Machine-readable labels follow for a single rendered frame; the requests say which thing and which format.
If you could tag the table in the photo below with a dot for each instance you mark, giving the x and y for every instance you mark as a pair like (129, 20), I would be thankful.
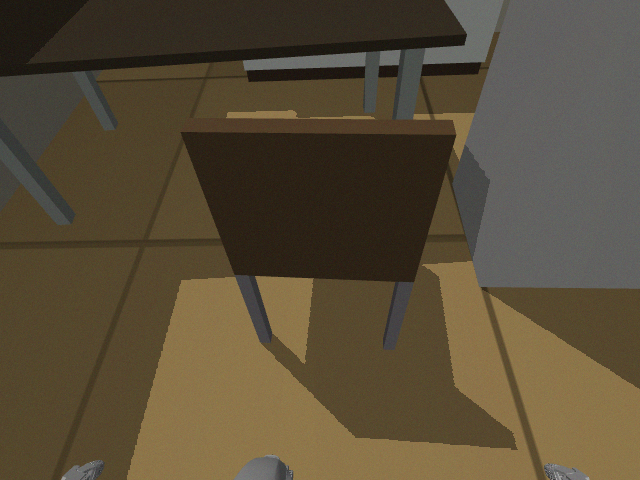
(79, 36)

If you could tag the left robot hand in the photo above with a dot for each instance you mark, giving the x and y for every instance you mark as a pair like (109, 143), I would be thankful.
(90, 471)

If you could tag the right robot hand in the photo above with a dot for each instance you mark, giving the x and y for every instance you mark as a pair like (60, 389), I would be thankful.
(558, 472)

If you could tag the chair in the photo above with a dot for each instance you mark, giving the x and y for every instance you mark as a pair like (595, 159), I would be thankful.
(349, 199)

